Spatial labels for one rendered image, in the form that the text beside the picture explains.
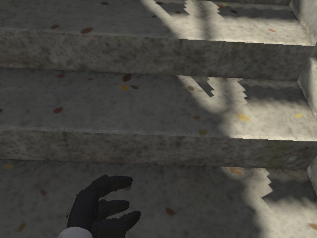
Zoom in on left robot hand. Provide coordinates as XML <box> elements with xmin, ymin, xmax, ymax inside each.
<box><xmin>66</xmin><ymin>175</ymin><xmax>141</xmax><ymax>238</ymax></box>

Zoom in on left robot forearm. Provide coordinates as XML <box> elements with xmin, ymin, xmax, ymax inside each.
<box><xmin>58</xmin><ymin>226</ymin><xmax>93</xmax><ymax>238</ymax></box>

